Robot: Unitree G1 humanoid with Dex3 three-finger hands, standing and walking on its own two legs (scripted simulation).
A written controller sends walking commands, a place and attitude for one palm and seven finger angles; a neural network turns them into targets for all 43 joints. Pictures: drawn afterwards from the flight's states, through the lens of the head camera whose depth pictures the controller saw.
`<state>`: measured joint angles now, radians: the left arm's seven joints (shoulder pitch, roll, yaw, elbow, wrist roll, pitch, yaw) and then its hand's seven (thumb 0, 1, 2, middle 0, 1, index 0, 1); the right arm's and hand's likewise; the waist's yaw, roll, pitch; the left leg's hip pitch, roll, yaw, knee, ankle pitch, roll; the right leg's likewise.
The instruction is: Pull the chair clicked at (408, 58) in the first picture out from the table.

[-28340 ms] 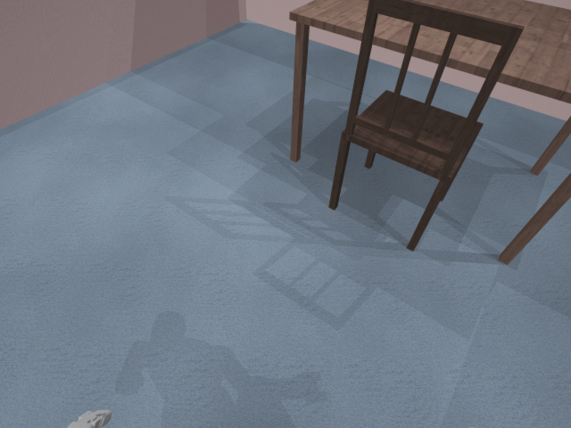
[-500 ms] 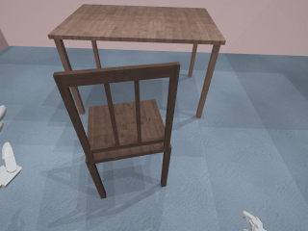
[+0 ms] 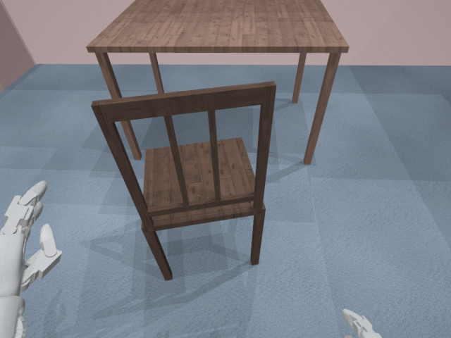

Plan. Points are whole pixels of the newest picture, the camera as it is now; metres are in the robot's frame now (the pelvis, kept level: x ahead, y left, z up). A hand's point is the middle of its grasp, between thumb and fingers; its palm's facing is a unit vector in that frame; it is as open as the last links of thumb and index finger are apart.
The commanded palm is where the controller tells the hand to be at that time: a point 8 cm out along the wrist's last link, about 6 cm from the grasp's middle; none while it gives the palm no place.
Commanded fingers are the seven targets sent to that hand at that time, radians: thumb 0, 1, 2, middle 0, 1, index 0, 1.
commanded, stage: let the arm hang, fingers relaxed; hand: left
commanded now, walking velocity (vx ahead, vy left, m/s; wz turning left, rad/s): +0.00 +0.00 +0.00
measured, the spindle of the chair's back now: (178, 166) +0.57 +0.18 -0.06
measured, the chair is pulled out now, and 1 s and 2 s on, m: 0.56 0.56 0.56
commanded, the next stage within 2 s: look to check the result in 1.04 s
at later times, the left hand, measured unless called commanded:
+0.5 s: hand out of the picture +0.03 +0.20 -0.16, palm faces -0.01 -0.96 -0.26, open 7.2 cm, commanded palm none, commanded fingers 0.00 0.90 0.90 -0.20 -0.30 -0.20 -0.30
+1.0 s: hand out of the picture +0.04 +0.17 -0.16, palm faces -0.01 -0.98 -0.21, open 7.3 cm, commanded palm none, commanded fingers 0.00 0.90 0.90 -0.20 -0.30 -0.20 -0.30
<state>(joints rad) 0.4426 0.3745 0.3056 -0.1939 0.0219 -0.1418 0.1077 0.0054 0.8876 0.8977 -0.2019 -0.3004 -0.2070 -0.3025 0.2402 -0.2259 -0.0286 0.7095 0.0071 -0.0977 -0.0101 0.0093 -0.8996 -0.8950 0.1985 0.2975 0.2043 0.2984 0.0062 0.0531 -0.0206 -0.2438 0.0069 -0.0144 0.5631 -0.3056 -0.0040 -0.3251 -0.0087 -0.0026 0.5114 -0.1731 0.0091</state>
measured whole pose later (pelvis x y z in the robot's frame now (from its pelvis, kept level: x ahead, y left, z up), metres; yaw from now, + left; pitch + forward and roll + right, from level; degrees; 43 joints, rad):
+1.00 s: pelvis +0.03 +0.00 +0.01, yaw -3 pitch -2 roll +0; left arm 0.29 0.12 0.00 1.08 0.01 0.02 0.05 0.01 0.92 0.90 -0.20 -0.30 -0.20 -0.30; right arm 0.35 -0.11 -0.01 1.08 0.00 0.00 -0.03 0.00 -0.91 -0.89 0.20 0.30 0.20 0.30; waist 0.00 0.03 0.05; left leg -0.10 0.02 0.03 0.43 -0.30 -0.01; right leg -0.22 0.01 0.04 0.44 -0.19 0.00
